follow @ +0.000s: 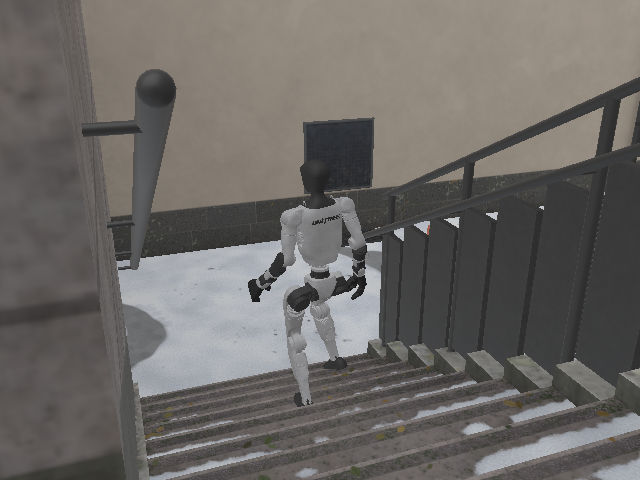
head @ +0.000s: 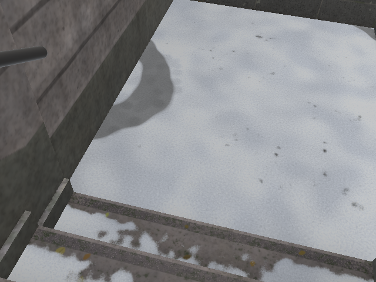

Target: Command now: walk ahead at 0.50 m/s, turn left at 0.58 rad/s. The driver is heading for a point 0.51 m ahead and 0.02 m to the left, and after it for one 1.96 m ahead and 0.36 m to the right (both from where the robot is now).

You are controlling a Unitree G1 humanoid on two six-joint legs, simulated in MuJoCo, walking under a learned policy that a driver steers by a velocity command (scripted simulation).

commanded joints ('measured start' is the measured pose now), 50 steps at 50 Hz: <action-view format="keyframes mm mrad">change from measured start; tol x64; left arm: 1 -97 24 5 -113 17 -16 -31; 50 308 -20 32 110 -48 79 -43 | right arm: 1 -4 -118 -26 -61 8 0 -33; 50 -266 -94 -18 64 -6 -95 19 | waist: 1 -1 89 47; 50 160 96 25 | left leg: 1 -181 116 -227 -96 43 168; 13 -942 14 -37 1498 -316 -63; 31 -501 196 154 138 379 -44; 37 618 510 -389 -269 268 139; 50 -371 305 267 163 -14 -43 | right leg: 1 209 78 -38 -328 260 -15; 12 1220 -261 241 -255 312 -146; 15 728 -325 470 -686 -781 -309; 33 638 -110 80 -347 289 -244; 40 -188 55 3 395 -639 -143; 50 738 138 -298 -237 253 -60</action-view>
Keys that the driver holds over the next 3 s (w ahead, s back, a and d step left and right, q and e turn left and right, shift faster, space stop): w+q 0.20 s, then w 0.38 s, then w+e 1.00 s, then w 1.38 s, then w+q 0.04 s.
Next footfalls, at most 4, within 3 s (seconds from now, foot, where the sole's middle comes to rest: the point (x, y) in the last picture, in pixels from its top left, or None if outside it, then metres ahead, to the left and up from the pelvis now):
0.18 right None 0.23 -0.17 -0.90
0.68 left None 0.42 0.12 -0.90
1.06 right None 0.59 -0.07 -1.06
1.54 left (167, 234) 0.94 0.07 -1.21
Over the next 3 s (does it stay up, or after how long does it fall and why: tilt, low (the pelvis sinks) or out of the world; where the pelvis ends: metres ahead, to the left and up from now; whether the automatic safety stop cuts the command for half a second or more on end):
stays up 1.48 -0.32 -0.58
